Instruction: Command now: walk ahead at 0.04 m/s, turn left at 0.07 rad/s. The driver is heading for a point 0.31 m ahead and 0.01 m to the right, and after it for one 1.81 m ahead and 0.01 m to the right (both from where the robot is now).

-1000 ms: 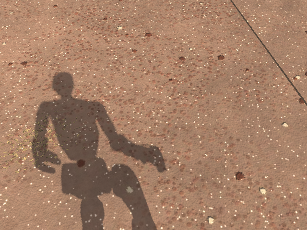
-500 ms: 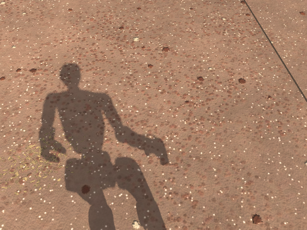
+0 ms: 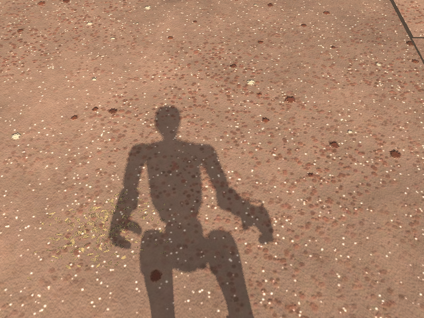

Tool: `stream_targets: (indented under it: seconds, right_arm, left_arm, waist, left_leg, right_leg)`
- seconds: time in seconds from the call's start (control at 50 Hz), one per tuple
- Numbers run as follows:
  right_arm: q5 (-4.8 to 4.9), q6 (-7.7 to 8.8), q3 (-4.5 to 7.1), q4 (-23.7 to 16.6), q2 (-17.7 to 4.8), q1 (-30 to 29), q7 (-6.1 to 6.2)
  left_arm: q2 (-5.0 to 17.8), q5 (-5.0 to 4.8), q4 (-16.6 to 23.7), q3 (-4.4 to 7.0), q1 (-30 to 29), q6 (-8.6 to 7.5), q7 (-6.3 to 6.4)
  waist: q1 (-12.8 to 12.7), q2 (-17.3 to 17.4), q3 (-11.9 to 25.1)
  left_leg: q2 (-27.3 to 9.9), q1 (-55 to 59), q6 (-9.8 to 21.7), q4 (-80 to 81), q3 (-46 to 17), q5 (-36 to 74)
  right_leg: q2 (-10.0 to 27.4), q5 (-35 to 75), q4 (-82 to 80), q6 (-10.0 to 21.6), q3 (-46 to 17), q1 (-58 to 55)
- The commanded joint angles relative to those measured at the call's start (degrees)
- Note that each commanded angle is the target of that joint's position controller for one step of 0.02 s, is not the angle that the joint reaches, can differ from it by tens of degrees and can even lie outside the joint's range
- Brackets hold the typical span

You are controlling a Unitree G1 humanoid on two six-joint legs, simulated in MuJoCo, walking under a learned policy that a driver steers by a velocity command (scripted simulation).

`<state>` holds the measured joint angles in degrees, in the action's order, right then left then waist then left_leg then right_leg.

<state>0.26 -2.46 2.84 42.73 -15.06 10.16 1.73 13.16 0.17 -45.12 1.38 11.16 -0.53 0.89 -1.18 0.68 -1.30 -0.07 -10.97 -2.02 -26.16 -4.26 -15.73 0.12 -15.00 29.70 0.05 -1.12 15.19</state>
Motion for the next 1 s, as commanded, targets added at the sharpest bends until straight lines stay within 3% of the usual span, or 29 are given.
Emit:
stream_targets:
  seconds: [0.02, 0.04, 0.06, 0.1, 0.14, 0.18, 0.22, 0.24, 0.26, 0.28, 0.32, 0.34, 0.4, 0.44, 0.48, 0.56, 0.62, 0.64, 0.66, 0.68, 0.7, 0.72, 0.76, 0.82, 0.88, 0.92, 0.96, 0.98, 1.0]
  right_arm:
    - [-0.57, 0.33, 2.13, -1.6, -7.7, 2.3, 0.05]
    - [-0.84, 0.35, 1.59, -1.1, -5.8, 2.7, -0.27]
    - [-0.89, 0.45, 1.91, -0.7, -7.0, 3.0, -0.25]
    - [-0.38, 1.47, 2.34, -0.5, -9.5, 4.9, -0.29]
    - [0.29, 2.79, 2.40, 0.2, -10.1, 5.7, -0.11]
    - [0.94, 3.53, 2.07, -0.2, -9.1, 3.1, -0.12]
    - [1.05, 3.68, 1.62, -1.3, -7.5, -0.7, -0.33]
    - [0.46, 4.08, 0.81, -2.2, -4.7, -2.0, -0.40]
    - [0.74, 4.85, 0.31, -4.4, -2.3, -2.7, -0.16]
    - [1.67, 5.79, 1.29, -5.5, -6.1, -3.5, 0.15]
    - [2.09, 7.03, 1.76, -3.4, -6.9, -0.6, -0.78]
    - [1.63, 7.45, 1.80, -3.1, -6.3, -0.8, -1.10]
    - [0.65, 7.41, 1.67, -2.9, -4.6, -2.8, -2.30]
    - [0.10, 7.14, 1.00, -3.6, -2.5, -4.7, -2.57]
    - [0.11, 7.17, 0.09, -4.5, -0.6, -7.5, -2.90]
    - [0.53, 6.86, 0.57, -5.2, -3.1, -9.4, -3.62]
    - [-0.58, 7.06, 2.16, -2.4, -6.9, -1.6, -3.17]
    - [-1.03, 7.24, 2.84, -1.0, -9.0, 2.7, -2.64]
    - [-2.18, 7.12, 3.48, -0.6, -13.3, 7.1, -2.09]
    - [-2.25, 6.25, 2.40, -0.3, -11.1, 7.7, -2.17]
    - [-0.79, 5.61, 1.74, -0.1, -8.1, 6.5, -2.68]
    - [0.07, 5.43, 1.25, -0.6, -6.8, 1.3, -2.79]
    - [-0.64, 5.35, 0.14, -0.8, -4.0, -6.0, -2.82]
    - [-2.16, 5.29, 0.39, 0.4, -4.6, -9.0, -2.45]
    - [-1.43, 4.90, 0.57, 1.8, -5.6, -8.5, -1.68]
    - [-0.67, 4.35, 0.27, 2.8, -5.2, -8.6, -1.28]
    - [-1.01, 4.11, -0.59, 4.6, -3.1, -6.0, -1.32]
    - [-0.88, 3.81, -0.12, 4.7, -3.7, -4.0, -1.17]
    - [-1.26, 3.69, -0.16, 5.1, -4.3, -5.1, -0.86]
  left_arm:
    - [7.2, 1.27, 1.5, 1.52, 2.7, -2.40, -0.80]
    - [7.1, 0.92, 1.5, 1.54, -0.3, -2.15, -0.75]
    - [6.5, 0.37, 1.6, 1.63, -1.6, -1.71, -0.42]
    - [6.4, -0.51, 2.7, 1.90, -2.6, -1.49, -0.04]
    - [6.6, -1.48, 3.5, 2.27, -2.9, -2.87, -0.32]
    - [6.2, -2.05, 2.7, 2.41, -0.2, -4.39, -1.28]
    - [6.6, -1.49, -1.3, 3.12, 7.2, -5.00, -1.83]
    - [8.9, -1.05, -2.9, 3.83, 12.4, -5.00, -1.74]
    - [14.7, -0.79, -3.7, 5.20, 17.1, -5.21, -2.01]
    - [14.7, -0.07, -3.3, 4.91, 17.5, -5.62, -2.46]
    - [10.1, -0.29, -1.6, 3.44, 12.0, -5.93, -1.90]
    - [10.3, -0.37, -1.4, 3.34, 10.7, -5.82, -1.79]
    - [8.3, 0.00, -1.7, 2.31, 11.0, -4.97, -1.50]
    - [8.8, -0.05, -2.2, 2.24, 11.1, -4.00, -0.81]
    - [10.3, 0.03, -2.7, 2.44, 11.5, -3.07, -0.09]
    - [11.5, -0.65, -4.1, 2.72, 12.1, -2.44, 0.26]
    - [11.8, -1.21, -3.8, 3.04, 8.2, -2.40, 0.41]
    - [10.7, -0.86, -4.1, 2.76, 9.4, -2.45, 0.33]
    - [7.7, 1.05, -3.3, 1.68, 14.0, -2.71, 0.16]
    - [2.8, 0.71, -5.3, 0.03, 21.8, -2.39, -0.17]
    - [8.0, -0.90, -6.3, 1.45, 19.9, -1.72, -0.33]
    - [9.6, -1.80, -4.9, 2.11, 14.5, -0.91, -0.04]
    - [8.5, -0.68, -4.3, 2.42, 10.3, 1.00, 1.22]
    - [6.1, 0.01, -4.8, 1.98, 11.3, 2.03, 2.12]
    - [5.8, 0.32, -5.2, 1.74, 10.0, 2.00, 1.90]
    - [5.7, 0.97, -5.9, 1.79, 10.1, 1.95, 1.42]
    - [7.4, 1.81, -4.3, 1.75, 7.6, 1.83, 1.48]
    - [11.4, 0.95, -4.7, 2.71, 5.3, 1.70, 1.70]
    - [9.1, 0.80, -4.7, 2.31, 3.8, 1.05, 1.57]
  waist:
    - [-0.1, 3.6, 8.9]
    - [1.1, 3.1, 6.5]
    - [1.6, 4.6, 3.8]
    - [2.7, 11.0, -3.6]
    - [2.5, 13.4, -7.4]
    - [0.2, 12.7, -6.9]
    - [-3.6, 8.6, -3.8]
    - [-5.2, 2.1, -1.5]
    - [-5.6, -14.0, -0.3]
    - [-5.8, -15.7, -2.2]
    - [-2.6, -7.8, -5.1]
    - [-2.0, -6.2, -5.1]
    - [-2.0, -6.2, -3.7]
    - [-1.9, -5.7, -3.0]
    - [-2.4, -6.1, -2.1]
    - [-1.8, -7.6, -1.3]
    - [3.7, -6.5, 2.6]
    - [5.4, -3.9, 5.6]
    - [4.3, 5.6, 13.9]
    - [1.7, 14.8, 22.6]
    - [3.0, 9.5, 21.0]
    - [2.3, 6.7, 12.2]
    - [0.0, 4.1, 5.4]
    - [-2.1, 7.4, 4.2]
    - [-1.6, 6.1, 6.2]
    - [-2.5, 4.9, 5.2]
    - [-1.4, 1.5, 0.6]
    - [2.0, -5.7, -2.2]
    - [1.3, -6.9, -3.1]
  left_leg:
    - [-4.4, 6.2, 5.4, 1.1, -3.1, 12.2]
    - [-3.7, 3.1, 5.7, 3.1, -3.7, -0.3]
    - [-3.9, 0.1, 6.6, 5.2, -5.4, -12.2]
    - [-9.7, -3.6, 10.5, 12.2, -15.0, -28.4]
    - [-14.7, -5.7, 13.7, 15.5, -22.5, -29.2]
    - [-14.2, -6.1, 12.8, 14.3, -20.1, -23.8]
    - [-8.5, -12.6, 9.2, 8.6, -12.1, -16.0]
    - [-4.6, -16.6, 6.5, -2.0, -6.4, -11.0]
    - [2.5, -26.0, 2.5, -19.6, 2.6, -10.5]
    - [2.0, -33.3, 2.5, -31.2, -0.6, -17.9]
    - [-3.2, -37.5, 4.8, -38.0, -2.0, -8.9]
    - [-4.7, -38.4, 5.3, -36.9, -1.1, -4.4]
    - [-5.6, -33.8, 4.0, -30.5, 2.1, 3.5]
    - [-4.0, -29.6, 1.9, -23.0, 4.7, 6.3]
    - [-2.2, -22.2, 0.8, -13.9, 6.7, 11.8]
    - [-0.4, -14.3, 1.9, -6.5, 5.1, 18.8]
    - [1.1, -4.1, 5.3, -1.3, 4.8, 20.2]
    - [-0.4, 3.8, 6.7, 1.0, 4.1, 28.6]
    - [-11.5, 20.6, 11.5, -4.5, -6.8, 50.1]
    - [-23.3, 28.1, 21.3, -2.0, -22.1, 52.9]
    - [-21.2, 21.0, 21.0, 3.2, -24.3, 36.0]
    - [-18.8, 13.6, 18.5, 6.0, -19.3, 24.8]
    - [-14.3, 0.0, 14.7, 10.4, -12.4, 12.6]
    - [-10.4, -9.7, 13.7, 13.0, -6.3, 8.8]
    - [-10.5, -10.1, 13.9, 13.1, -5.9, 0.5]
    - [-9.1, -13.9, 11.3, 13.0, -4.9, -10.2]
    - [-5.7, -15.9, 6.0, 10.8, -3.2, -17.2]
    - [-2.0, -11.5, 4.0, 9.1, 0.9, -13.1]
    - [-1.3, -5.5, 3.1, 5.9, 1.8, -8.0]
  right_leg:
    - [1.4, 5.5, -4.0, -0.2, -1.0, -3.3]
    - [-0.4, -1.4, -1.9, -1.1, 1.1, -2.4]
    - [-1.9, -8.0, 1.3, -0.9, 3.1, 0.0]
    - [-3.0, -12.0, 8.7, -0.2, 4.8, 8.0]
    - [-0.6, -10.9, 13.1, 2.1, 2.2, 10.6]
    - [0.6, -11.3, 7.5, 4.6, 1.6, 6.8]
    - [-1.0, -1.2, -1.7, 4.9, 2.3, -9.7]
    - [4.0, -3.5, -5.7, 5.8, -5.2, -16.0]
    - [14.9, -15.2, -15.6, 11.5, -26.3, -21.4]
    - [22.3, -18.8, -20.8, 17.3, -40.7, -20.7]
    - [19.1, -17.4, -20.1, 14.9, -31.1, -19.9]
    - [17.6, -13.3, -20.6, 13.3, -26.8, -20.0]
    - [12.7, 8.6, -21.6, 10.9, -14.4, -18.2]
    - [10.3, 27.2, -19.6, 10.3, -7.1, -16.1]
    - [8.3, 33.7, -18.2, 9.3, -2.1, -11.7]
    - [10.6, 33.2, -15.9, 8.7, -2.8, -10.2]
    - [9.9, 38.4, -6.7, 6.1, -2.9, -12.0]
    - [7.0, 36.1, 0.9, 4.2, -1.5, -9.9]
    - [2.9, 15.9, 14.9, 1.4, -0.2, 0.7]
    - [-2.8, -23.3, 31.0, -1.8, -1.6, 9.1]
    - [-1.5, -24.9, 36.5, -2.4, -5.9, 10.0]
    - [0.5, -22.1, 38.3, -2.7, -3.9, 13.9]
    - [3.8, -16.0, 32.5, -3.5, -3.5, 10.8]
    - [3.6, -12.7, 20.2, -3.8, -1.4, 0.9]
    - [3.3, -4.1, 9.5, -2.8, -0.4, -4.7]
    - [2.3, 3.6, 2.7, -1.4, 1.0, -10.3]
    - [6.0, 2.8, -5.0, 1.1, -3.5, -8.9]
    - [5.9, -9.4, -6.4, 2.8, -4.1, 0.6]
    - [5.0, -15.1, -8.9, 2.7, -4.0, 6.1]
